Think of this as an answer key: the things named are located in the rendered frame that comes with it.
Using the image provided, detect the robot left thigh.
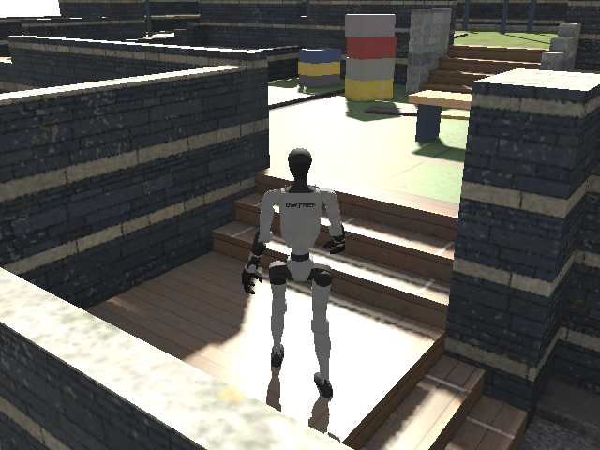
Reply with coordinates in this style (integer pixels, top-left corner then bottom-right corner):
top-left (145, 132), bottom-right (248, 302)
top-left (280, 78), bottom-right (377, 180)
top-left (269, 261), bottom-right (288, 316)

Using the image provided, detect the left robot forearm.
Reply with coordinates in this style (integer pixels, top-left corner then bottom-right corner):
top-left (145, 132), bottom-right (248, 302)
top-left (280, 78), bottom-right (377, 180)
top-left (245, 229), bottom-right (266, 273)

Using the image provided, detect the robot right hand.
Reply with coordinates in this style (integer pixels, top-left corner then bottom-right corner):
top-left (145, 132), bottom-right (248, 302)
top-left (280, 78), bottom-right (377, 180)
top-left (323, 239), bottom-right (345, 254)

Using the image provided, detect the left robot upper arm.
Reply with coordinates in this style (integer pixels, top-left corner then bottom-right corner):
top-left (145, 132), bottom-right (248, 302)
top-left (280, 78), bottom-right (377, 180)
top-left (258, 189), bottom-right (281, 243)

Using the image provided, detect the humanoid robot head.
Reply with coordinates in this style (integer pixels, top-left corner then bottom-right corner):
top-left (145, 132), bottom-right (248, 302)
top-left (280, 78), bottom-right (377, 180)
top-left (284, 148), bottom-right (316, 193)

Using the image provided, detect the right robot upper arm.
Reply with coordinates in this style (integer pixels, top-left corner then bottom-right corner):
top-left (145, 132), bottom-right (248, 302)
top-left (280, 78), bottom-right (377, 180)
top-left (319, 188), bottom-right (343, 236)

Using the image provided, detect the right robot forearm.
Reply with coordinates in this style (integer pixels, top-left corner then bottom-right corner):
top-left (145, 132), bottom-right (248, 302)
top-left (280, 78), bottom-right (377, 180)
top-left (332, 222), bottom-right (345, 247)

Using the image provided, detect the robot left hand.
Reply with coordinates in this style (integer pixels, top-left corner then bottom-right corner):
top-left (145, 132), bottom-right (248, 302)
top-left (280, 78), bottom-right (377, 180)
top-left (242, 269), bottom-right (263, 294)

